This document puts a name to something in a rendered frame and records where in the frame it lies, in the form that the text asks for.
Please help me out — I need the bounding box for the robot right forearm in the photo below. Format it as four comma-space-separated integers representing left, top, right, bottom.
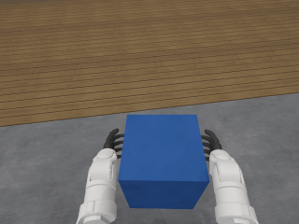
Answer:
209, 149, 259, 224

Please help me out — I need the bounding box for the left robot hand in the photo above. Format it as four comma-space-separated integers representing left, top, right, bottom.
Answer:
103, 128, 124, 159

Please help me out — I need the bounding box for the right robot hand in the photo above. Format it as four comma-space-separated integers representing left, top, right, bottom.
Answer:
201, 129, 222, 161

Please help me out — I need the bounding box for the carton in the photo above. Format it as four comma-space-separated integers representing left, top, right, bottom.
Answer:
118, 115, 210, 210

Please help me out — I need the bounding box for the robot left forearm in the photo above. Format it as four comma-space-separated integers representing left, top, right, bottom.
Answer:
76, 148, 118, 224

